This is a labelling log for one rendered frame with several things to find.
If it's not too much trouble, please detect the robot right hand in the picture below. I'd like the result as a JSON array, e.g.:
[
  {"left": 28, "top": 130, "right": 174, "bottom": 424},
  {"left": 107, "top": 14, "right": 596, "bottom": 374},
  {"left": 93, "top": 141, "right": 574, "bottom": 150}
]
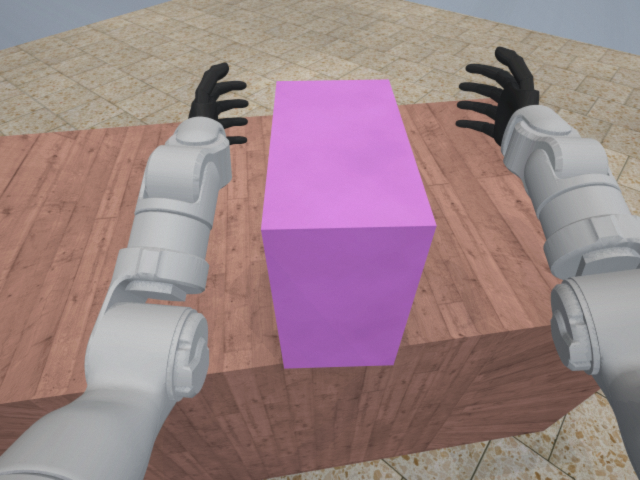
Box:
[{"left": 455, "top": 46, "right": 539, "bottom": 147}]

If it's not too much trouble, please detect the robot left forearm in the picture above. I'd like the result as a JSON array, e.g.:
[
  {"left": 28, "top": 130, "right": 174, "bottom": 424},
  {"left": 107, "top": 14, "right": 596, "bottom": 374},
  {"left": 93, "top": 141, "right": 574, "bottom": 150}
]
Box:
[{"left": 85, "top": 117, "right": 232, "bottom": 384}]

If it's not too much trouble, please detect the carton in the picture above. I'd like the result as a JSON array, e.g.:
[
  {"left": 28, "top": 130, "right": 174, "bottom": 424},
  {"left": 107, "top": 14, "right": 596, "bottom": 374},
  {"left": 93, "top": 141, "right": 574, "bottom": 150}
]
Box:
[{"left": 261, "top": 79, "right": 437, "bottom": 369}]

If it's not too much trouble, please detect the right robot upper arm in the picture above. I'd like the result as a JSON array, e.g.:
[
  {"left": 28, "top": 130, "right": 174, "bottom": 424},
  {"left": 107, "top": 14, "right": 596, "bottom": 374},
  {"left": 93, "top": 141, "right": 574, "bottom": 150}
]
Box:
[{"left": 550, "top": 269, "right": 640, "bottom": 480}]

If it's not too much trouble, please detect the pedestal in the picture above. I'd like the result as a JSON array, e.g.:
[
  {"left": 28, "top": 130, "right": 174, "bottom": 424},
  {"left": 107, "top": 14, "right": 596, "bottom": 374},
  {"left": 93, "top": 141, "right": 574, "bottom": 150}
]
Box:
[{"left": 0, "top": 98, "right": 601, "bottom": 480}]

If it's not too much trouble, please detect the robot left hand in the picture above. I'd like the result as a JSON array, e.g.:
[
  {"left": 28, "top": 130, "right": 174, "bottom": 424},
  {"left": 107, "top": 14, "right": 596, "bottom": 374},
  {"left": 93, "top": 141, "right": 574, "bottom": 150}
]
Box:
[{"left": 188, "top": 63, "right": 249, "bottom": 145}]

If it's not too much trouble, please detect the robot right forearm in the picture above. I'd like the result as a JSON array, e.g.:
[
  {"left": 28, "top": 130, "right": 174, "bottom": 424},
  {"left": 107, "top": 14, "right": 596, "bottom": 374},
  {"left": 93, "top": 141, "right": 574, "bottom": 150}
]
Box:
[{"left": 501, "top": 105, "right": 640, "bottom": 280}]

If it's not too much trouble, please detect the left robot upper arm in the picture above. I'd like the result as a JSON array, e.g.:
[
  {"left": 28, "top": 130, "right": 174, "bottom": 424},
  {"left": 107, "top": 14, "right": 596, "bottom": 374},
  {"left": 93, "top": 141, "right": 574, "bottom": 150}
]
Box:
[{"left": 0, "top": 301, "right": 209, "bottom": 480}]

